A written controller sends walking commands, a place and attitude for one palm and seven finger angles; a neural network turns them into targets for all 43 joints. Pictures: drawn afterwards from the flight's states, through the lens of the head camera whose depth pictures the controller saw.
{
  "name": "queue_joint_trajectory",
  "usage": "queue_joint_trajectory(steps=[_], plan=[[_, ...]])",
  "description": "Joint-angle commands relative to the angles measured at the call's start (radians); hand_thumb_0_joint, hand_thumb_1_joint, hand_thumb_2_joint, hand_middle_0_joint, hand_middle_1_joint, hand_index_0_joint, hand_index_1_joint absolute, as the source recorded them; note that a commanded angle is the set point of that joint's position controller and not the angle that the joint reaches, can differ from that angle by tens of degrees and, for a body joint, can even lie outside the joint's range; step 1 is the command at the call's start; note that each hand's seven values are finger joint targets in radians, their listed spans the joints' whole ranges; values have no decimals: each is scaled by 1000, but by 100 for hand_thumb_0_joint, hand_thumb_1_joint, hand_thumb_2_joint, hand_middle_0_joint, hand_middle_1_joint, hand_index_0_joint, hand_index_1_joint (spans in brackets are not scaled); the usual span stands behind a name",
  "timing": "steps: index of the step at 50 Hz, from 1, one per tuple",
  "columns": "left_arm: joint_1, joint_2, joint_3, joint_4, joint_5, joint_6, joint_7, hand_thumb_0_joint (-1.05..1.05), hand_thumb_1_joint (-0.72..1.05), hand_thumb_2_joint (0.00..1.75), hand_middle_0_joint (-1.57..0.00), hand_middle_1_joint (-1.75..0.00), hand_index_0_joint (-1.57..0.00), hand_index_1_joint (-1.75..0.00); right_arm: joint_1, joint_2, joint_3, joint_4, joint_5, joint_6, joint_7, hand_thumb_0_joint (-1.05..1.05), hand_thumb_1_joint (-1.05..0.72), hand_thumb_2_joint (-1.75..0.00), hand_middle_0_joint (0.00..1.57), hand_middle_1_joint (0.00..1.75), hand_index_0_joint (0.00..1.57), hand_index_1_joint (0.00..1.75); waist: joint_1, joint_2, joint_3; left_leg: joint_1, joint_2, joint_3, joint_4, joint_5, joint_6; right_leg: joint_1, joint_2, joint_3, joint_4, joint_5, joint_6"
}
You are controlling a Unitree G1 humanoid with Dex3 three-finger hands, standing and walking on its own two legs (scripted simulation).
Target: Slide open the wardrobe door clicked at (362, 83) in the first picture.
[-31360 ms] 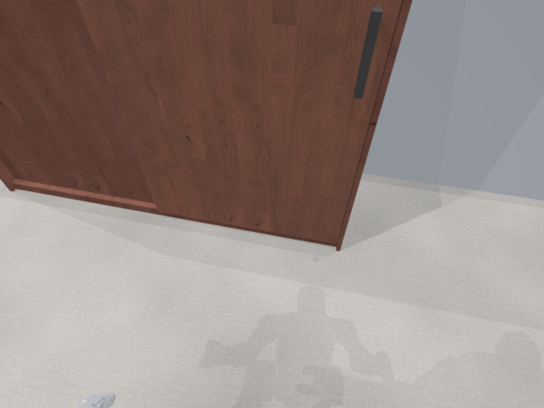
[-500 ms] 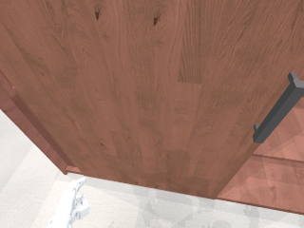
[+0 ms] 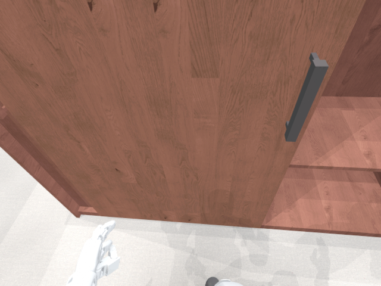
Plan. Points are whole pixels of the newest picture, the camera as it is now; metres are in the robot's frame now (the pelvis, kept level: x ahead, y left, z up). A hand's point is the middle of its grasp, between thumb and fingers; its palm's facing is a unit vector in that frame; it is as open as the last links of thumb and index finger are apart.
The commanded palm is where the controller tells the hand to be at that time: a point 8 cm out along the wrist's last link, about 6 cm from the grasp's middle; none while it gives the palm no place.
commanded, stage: step back with the hand held close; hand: right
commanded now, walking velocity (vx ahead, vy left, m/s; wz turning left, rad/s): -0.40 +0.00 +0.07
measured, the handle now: (300, 100) +0.48 -0.24 +0.13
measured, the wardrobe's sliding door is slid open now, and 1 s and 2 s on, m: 0.68 0.68 0.68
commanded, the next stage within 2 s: stop stepping back and stand still in 0.30 s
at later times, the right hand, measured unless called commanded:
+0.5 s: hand out of the picture +0.12 -0.32 +0.18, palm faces +0.41 +0.85 -0.32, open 7.4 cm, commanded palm +0.05 -0.34 +0.19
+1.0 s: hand out of the picture +0.04 -0.34 +0.19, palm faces +0.27 +0.87 -0.41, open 7.4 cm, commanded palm -0.03 -0.39 +0.19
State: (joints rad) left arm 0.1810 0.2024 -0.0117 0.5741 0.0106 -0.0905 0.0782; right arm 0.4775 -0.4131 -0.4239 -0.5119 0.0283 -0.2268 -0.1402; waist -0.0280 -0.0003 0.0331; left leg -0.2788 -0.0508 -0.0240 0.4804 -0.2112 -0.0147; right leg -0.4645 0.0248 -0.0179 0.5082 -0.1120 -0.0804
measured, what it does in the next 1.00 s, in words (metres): walks backwards: right foot, then left foot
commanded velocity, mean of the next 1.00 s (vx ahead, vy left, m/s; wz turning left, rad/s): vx -0.02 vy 0.09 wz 0.03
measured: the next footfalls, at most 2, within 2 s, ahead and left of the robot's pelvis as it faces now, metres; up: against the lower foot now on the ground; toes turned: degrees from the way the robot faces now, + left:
right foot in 0.32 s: +0.07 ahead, -0.09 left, +0.00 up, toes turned +1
left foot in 0.66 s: -0.24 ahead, +0.04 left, +0.00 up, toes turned +11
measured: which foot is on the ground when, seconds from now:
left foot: down 0.00-0.32, up 0.34-0.64, down 0.66-0.82, up 0.84-1.00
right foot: down 0.00-0.18, up 0.20-0.30, down 0.32-0.62, up 0.64-0.80, down 0.82-1.00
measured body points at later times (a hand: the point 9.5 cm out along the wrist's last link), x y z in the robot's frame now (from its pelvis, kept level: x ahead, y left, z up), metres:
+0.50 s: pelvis -0.11 -0.05 +0.01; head -0.08 -0.12 +0.45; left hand +0.04 +0.18 -0.05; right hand +0.09 -0.36 +0.20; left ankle -0.16 +0.11 -0.65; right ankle +0.03 -0.09 -0.73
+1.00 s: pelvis -0.20 -0.11 +0.01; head -0.19 -0.16 +0.45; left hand -0.11 +0.12 -0.07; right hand +0.02 -0.38 +0.21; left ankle -0.21 +0.00 -0.68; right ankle -0.11 -0.21 -0.73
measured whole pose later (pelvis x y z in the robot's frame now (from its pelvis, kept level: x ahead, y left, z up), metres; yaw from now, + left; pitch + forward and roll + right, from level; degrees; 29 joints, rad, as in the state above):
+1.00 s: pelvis -0.20 -0.11 +0.01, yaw +7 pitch -2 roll +3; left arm 0.30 0.12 -0.02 0.63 0.02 -0.12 0.02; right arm 0.56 -0.46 -0.46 -0.62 0.06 -0.21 -0.14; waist 0.06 0.06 0.03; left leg -0.38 -0.06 0.07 0.88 -0.45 0.04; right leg -0.36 -0.05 0.02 0.56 -0.22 -0.02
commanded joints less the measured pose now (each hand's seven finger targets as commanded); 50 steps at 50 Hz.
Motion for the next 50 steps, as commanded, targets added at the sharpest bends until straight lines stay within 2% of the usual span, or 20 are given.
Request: queue_joint_trajectory(steps=[1,6,9,11,14,16,20,27,29,30,31,32,34,35,37,39,41,43,47,50], plan=[[-80,165,72,-155,-2,-53,16,0,90,90,-20,-30,-20,-30,-40,-182,-129,-202,0,-79,-8,0,-90,-90,20,30,20,30,12,-159,-131,101,-9,-45,41,-157,37,-45,-196,243,-292,-556,8],[-76,150,86,-158,-2,-42,2,0,90,90,-20,-30,-20,-30,5,-209,-164,-211,20,-77,0,0,-90,-90,20,30,20,30,2,-120,-167,120,24,-90,58,-200,73,-71,-217,201,-219,-493,15],[-36,126,86,-123,-11,-33,-9,0,90,90,-20,-30,-20,-30,-26,-199,-108,-232,16,-80,-11,0,-90,-90,20,30,20,30,24,151,-142,-397,310,-402,-310,-423,206,295,-18,42,348,-286,113],[-34,115,75,-102,-1,-10,-21,0,90,90,-20,-30,-20,-30,-66,-191,-88,-211,2,-64,-24,0,-90,-90,20,30,20,30,31,222,-80,-441,396,-362,-313,-291,221,226,-29,66,604,-316,100],[-55,126,48,-90,-6,-19,3,0,90,90,-20,-30,-20,-30,-156,-213,-101,-220,-4,-61,-25,0,-90,-90,20,30,20,30,57,33,-4,-283,196,-150,-6,78,74,196,-50,74,-11,-228,77],[-88,161,70,-115,5,-59,21,0,90,90,-20,-30,-20,-30,-207,-227,-152,-296,-12,-95,-32,0,-90,-90,20,30,20,30,22,-436,-104,-90,-39,-24,502,-223,-1,-24,-385,412,-286,-70,-74],[-43,144,105,-75,18,-109,-20,0,90,90,-20,-30,-20,-30,-108,-193,-154,-320,21,-99,-16,0,-90,-90,20,30,20,30,23,-150,-175,-107,-38,-80,764,-268,3,13,-377,375,-297,-342,-99],[-2,114,71,-87,7,-96,-34,0,90,90,-20,-30,-20,-30,42,-177,-101,-284,36,1,-23,0,-90,-90,20,30,20,30,13,-337,-203,126,-140,183,119,-387,59,238,-164,148,-480,-515,224],[9,112,71,-86,8,-78,-34,0,90,90,-20,-30,-20,-30,55,-198,-101,-266,41,30,-17,0,-90,-90,20,30,20,30,7,-254,-229,246,-103,184,-167,-289,99,279,-73,-2,-318,-287,276],[31,113,72,-81,1,-58,-33,0,90,90,-20,-30,-20,-30,64,-240,-124,-270,37,35,-13,0,-90,-90,20,30,20,30,9,-30,-258,157,48,67,-263,-147,152,356,3,-117,62,-200,218],[1,103,74,-73,-6,-40,-29,0,90,90,-20,-30,-20,-30,8,-244,-120,-292,52,31,-7,0,-90,-90,20,30,20,30,20,232,-159,-71,228,-21,-304,14,216,288,40,-99,537,-277,164],[-13,100,53,-74,-3,-44,-36,0,90,90,-20,-30,-20,-30,-40,-231,-132,-290,53,25,-20,0,-90,-90,20,30,20,30,49,148,-155,-119,354,-86,-270,50,291,124,13,26,792,-339,115],[2,71,20,-82,7,-40,-42,0,90,90,-20,-30,-20,-30,-102,-256,-177,-113,60,-11,-43,0,-90,-90,20,30,20,30,63,129,-90,124,401,-39,-180,248,271,-175,-48,40,933,-390,90],[-52,143,68,-90,-27,-38,-37,0,90,90,-20,-30,-20,-30,-171,-168,-86,-65,51,19,-19,0,-90,-90,20,30,20,30,43,366,87,65,386,-194,-218,208,253,-266,-90,114,781,-281,84],[-115,115,52,-85,-42,-27,-22,0,90,90,-20,-30,-20,-30,-216,-181,-95,-55,39,16,-17,0,-90,-90,20,30,20,30,41,202,160,-68,366,-102,-147,63,221,-52,-157,79,436,-354,59],[-72,117,41,-71,-25,-28,-8,0,90,90,-20,-30,-20,-30,-218,-157,-51,-134,31,6,-25,0,-90,-90,20,30,20,30,72,-145,30,-44,193,93,123,-72,134,220,-38,-66,33,-210,67],[-66,153,62,-124,-14,-68,-11,0,90,90,-20,-30,-20,-30,-226,-190,-76,-359,38,-42,-36,0,-90,-90,20,30,20,30,48,-548,-59,-301,-19,74,550,-448,41,403,-343,613,-287,-318,-43],[-36,112,59,-109,-3,-104,-26,0,90,90,-20,-30,-20,-30,-146,-278,-167,-399,57,-70,-23,0,-90,-90,20,30,20,30,44,-256,-96,-294,-7,-27,684,-369,35,294,-370,767,-387,-529,-72],[-60,110,60,-105,4,-99,-53,0,90,90,-20,-30,-20,-30,115,-233,-195,-398,34,-60,-19,0,-90,-90,20,30,20,30,6,-352,-126,54,13,89,428,-199,57,-20,-238,251,-364,-599,-6],[-33,112,65,-105,9,-59,-34,0,90,90,-20,-30,-20,-30,146,-187,-176,-214,18,-31,-25,0,-90,-90,20,30,20,30,9,-317,-122,354,-48,179,178,-282,80,-211,-198,132,-254,-644,25]])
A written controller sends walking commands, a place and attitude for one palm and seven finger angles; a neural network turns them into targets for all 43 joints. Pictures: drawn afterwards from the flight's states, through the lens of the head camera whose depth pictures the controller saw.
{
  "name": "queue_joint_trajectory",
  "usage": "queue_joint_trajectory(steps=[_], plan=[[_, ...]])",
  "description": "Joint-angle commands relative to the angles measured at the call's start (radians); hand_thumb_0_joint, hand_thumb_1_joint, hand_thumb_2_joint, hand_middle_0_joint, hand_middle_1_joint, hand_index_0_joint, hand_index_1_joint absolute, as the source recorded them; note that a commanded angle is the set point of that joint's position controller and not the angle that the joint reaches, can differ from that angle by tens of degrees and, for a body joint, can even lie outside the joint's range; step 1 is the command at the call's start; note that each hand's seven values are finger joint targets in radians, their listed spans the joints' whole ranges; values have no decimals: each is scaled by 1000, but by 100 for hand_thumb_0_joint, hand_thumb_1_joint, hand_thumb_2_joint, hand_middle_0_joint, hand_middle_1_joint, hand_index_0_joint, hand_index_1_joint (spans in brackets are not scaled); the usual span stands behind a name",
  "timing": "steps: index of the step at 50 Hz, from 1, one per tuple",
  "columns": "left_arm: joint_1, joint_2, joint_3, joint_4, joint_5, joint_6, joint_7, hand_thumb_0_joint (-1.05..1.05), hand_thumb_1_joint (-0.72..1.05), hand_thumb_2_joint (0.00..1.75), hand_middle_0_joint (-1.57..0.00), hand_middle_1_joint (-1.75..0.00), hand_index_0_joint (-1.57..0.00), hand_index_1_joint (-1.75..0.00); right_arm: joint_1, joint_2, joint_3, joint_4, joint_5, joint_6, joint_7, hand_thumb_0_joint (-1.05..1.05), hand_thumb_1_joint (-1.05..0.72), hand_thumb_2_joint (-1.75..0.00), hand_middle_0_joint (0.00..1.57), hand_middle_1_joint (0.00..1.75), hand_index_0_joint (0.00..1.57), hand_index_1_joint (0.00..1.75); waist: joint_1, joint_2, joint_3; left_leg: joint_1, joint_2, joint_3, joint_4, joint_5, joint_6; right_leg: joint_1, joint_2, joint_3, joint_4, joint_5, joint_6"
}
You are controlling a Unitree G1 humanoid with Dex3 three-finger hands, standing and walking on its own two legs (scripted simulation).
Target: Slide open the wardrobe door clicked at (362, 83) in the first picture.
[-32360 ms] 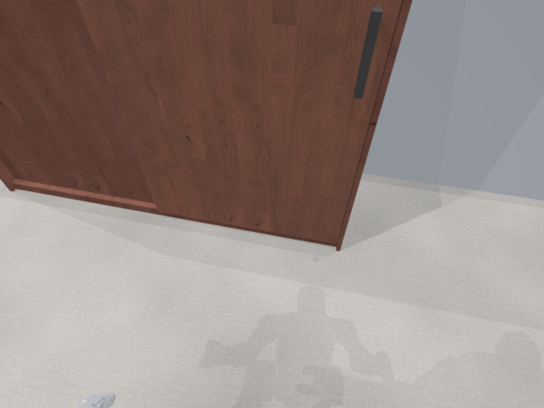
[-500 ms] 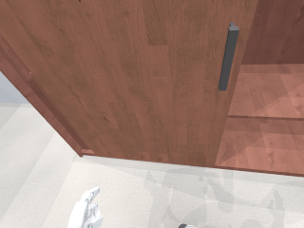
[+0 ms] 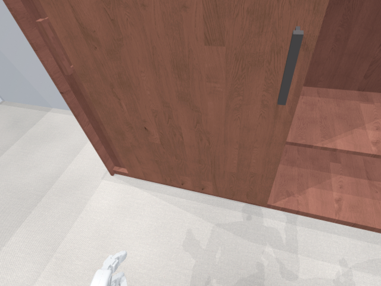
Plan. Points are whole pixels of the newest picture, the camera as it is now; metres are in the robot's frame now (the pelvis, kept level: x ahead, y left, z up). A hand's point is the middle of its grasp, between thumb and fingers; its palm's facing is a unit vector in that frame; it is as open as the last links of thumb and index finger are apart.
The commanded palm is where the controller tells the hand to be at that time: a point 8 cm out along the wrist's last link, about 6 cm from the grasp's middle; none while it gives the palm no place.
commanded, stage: stop stepping back and stand still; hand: right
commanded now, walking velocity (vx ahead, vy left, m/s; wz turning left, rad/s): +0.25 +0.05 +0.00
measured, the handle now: (289, 68) +0.66 -0.21 +0.12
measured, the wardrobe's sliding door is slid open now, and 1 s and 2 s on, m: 0.68 0.68 0.68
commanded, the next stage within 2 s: let the arm hang, fingers relaxed in 0.82 s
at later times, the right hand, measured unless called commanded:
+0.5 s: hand out of the picture +0.19 -0.30 +0.18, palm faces +0.50 +0.72 -0.48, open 7.4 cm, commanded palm +0.13 -0.34 +0.18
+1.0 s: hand out of the picture +0.25 -0.32 +0.07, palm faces +0.28 +0.80 -0.53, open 7.4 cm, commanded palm none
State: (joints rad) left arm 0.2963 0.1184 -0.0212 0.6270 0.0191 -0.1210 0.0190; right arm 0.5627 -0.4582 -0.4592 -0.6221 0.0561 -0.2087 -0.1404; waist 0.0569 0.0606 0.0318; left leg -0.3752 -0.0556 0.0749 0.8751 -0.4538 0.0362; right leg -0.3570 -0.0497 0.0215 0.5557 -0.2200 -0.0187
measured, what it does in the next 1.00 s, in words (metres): steps on the spot: left foot, then right foot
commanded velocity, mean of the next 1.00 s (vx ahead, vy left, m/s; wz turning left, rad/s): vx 0.01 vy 0.00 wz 0.00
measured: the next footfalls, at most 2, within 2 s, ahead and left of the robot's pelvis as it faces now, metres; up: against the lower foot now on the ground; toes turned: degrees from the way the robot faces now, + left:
left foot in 0.08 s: +0.07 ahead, +0.08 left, +0.00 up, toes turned -3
right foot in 0.28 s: +0.06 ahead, -0.15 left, +0.00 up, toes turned -6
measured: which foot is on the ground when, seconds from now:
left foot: up 0.00-0.06, down 0.08-1.00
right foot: down 0.00-0.06, up 0.08-0.26, down 0.28-1.00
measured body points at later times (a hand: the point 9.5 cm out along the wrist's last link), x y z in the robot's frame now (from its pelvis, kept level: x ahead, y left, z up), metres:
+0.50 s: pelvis +0.02 -0.03 -0.01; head +0.03 -0.04 +0.44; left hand +0.21 +0.18 -0.08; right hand +0.16 -0.34 +0.20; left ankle +0.03 +0.09 -0.74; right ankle +0.02 -0.15 -0.73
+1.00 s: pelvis +0.04 -0.05 +0.00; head +0.07 -0.04 +0.45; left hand +0.23 +0.19 -0.10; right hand +0.23 -0.36 +0.10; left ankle +0.03 +0.08 -0.74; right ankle +0.02 -0.14 -0.74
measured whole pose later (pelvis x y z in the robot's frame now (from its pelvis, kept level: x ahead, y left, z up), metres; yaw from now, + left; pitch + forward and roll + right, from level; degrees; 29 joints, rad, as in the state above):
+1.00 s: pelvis +0.04 -0.05 +0.00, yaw -5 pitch +3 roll +1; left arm 0.16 0.27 0.02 0.69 -0.01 -0.10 -0.01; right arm 0.38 -0.43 -0.25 -0.12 -0.01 -0.15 -0.07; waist 0.00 -0.04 0.00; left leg -0.27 0.02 0.03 0.54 -0.31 -0.01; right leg -0.31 0.01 -0.02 0.57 -0.30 -0.02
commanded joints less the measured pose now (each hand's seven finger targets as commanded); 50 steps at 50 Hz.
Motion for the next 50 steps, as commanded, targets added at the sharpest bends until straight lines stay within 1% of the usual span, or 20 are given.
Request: queue_joint_trajectory(steps=[1,2,3,4,7,11,12,14,16,20,22,24,27,29,32,35,40,45,46,50], plan=[[-153,193,78,-158,-4,-20,34,0,90,90,-20,-30,-20,-30,49,-150,-147,-57,-13,-35,-27,0,-90,-90,20,30,20,30,-91,-259,-126,520,-26,33,-337,-69,44,-362,-92,60,-143,-493,-25],[-124,184,80,-144,-10,-15,38,0,90,90,-20,-30,-20,-30,56,-139,-137,9,-14,-18,-25,0,-90,-90,20,30,20,30,-83,-48,-114,452,62,-73,-503,-73,76,-324,-15,-25,125,-399,-17],[-125,190,89,-144,-21,-2,39,0,90,90,-20,-30,-20,-30,-22,-143,-120,5,-13,-12,-17,0,-90,-90,20,30,20,30,-65,215,-83,344,282,-418,-648,-127,170,-372,56,-82,488,-297,2],[-144,214,85,-140,-18,-10,42,0,90,90,-20,-30,-20,-30,-118,-187,-146,-33,1,-23,-14,0,-90,-90,20,30,20,30,-44,195,-39,172,380,-535,-700,-36,230,-366,46,-24,746,-225,16],[-142,200,81,-103,-16,-20,47,0,90,90,-20,-30,-20,-30,-209,-114,-61,73,-19,-13,-13,0,-90,-90,20,30,20,30,-29,148,24,-70,338,-427,-687,-364,164,-209,-36,-2,575,-208,6],[-172,187,58,-87,-6,-48,74,0,90,90,-20,-30,-20,-30,-333,-81,25,-10,-42,-36,-41,0,-90,-90,20,30,20,30,-30,26,-10,-23,238,-180,-513,-106,110,127,28,-128,25,-132,-15],[-182,203,66,-104,-11,-65,81,0,90,90,-20,-30,-20,-30,-347,-103,19,-69,-35,-40,-43,0,-90,-90,20,30,20,30,-27,-51,-10,-23,209,-149,-393,-16,75,199,19,-91,-101,-111,-17],[-168,229,76,-138,-14,-77,67,0,90,90,-20,-30,-20,-30,-340,-150,-46,-194,-37,-71,-47,0,-90,-90,20,30,20,30,-58,-349,-55,-141,52,-28,-89,35,-30,285,-229,302,-236,18,-123],[-160,193,72,-119,-5,-93,47,0,90,90,-20,-30,-20,-30,-263,-179,-103,-180,-30,-81,-38,0,-90,-90,20,30,20,30,-42,-401,-14,-73,59,-77,31,-60,-39,93,-275,414,-367,-189,-171],[-142,192,70,-142,-20,-95,21,0,90,90,-20,-30,-20,-30,-48,-133,-123,-123,-32,-84,-36,0,-90,-90,20,30,20,30,-75,-274,-83,279,54,-34,-383,137,-34,-54,-123,54,-147,-176,-67],[-126,186,78,-152,-18,-82,21,0,90,90,-20,-30,-20,-30,0,-122,-121,-11,-24,-78,-28,0,-90,-90,20,30,20,30,-53,-40,-76,273,167,-270,-539,167,38,-102,0,-44,80,-178,-8],[-112,192,89,-141,-28,-72,21,0,90,90,-20,-30,-20,-30,-63,-99,-91,27,-9,-65,-24,0,-90,-90,20,30,20,30,-45,118,-53,148,319,-495,-629,98,132,-62,30,-29,219,-172,13],[-142,191,64,-127,-25,-64,37,0,90,90,-20,-30,-20,-30,-144,-109,-70,26,-14,-68,-32,0,-90,-90,20,30,20,30,-29,41,-78,173,241,-270,-460,417,65,99,6,-9,-59,3,-1],[-156,215,74,-137,-25,-63,50,0,90,90,-20,-30,-20,-30,-141,-105,-58,7,-18,-73,-28,0,-90,-90,20,30,20,30,-54,-80,-136,172,116,-145,-359,448,-18,226,-75,73,-139,290,-32],[-174,197,57,-146,-20,-67,50,0,90,90,-20,-30,-20,-30,-217,-137,-51,-91,-34,-78,-26,0,-90,-90,20,30,20,30,-58,-250,-130,108,62,-57,-271,306,-44,298,-130,140,-159,585,-33],[-157,202,61,-156,-24,-70,35,0,90,90,-20,-30,-20,-30,-96,-123,-64,-97,-30,-70,-28,0,-90,-90,20,30,20,30,-69,-215,-132,199,63,-42,-386,278,-38,232,-122,93,-151,482,-34],[-137,202,71,-170,-30,-54,28,0,90,90,-20,-30,-20,-30,11,-140,-120,-97,-11,-89,-35,0,-90,-90,20,30,20,30,-56,-128,-236,365,122,-112,-369,762,-3,173,-41,1,-53,505,8],[-149,200,69,-177,-34,-34,41,0,90,90,-20,-30,-20,-30,55,-134,-122,-35,4,-79,-34,0,-90,-90,20,30,20,30,-53,-122,-209,320,117,-110,-390,705,-20,170,-47,-2,-78,440,6],[-228,381,112,4,-51,-65,-39,0,90,90,-20,-30,-20,-30,-96,38,349,678,-79,86,104,0,-90,-90,20,30,20,30,-4,-123,-124,182,212,-62,-266,822,-5,91,-49,-4,64,514,6],[-141,321,96,31,-10,49,-24,0,90,90,-20,-30,-20,-30,-217,50,362,886,-88,180,143,0,-90,-90,20,30,20,30,-45,76,-146,126,191,-102,-350,411,4,47,-77,75,-11,192,-38]])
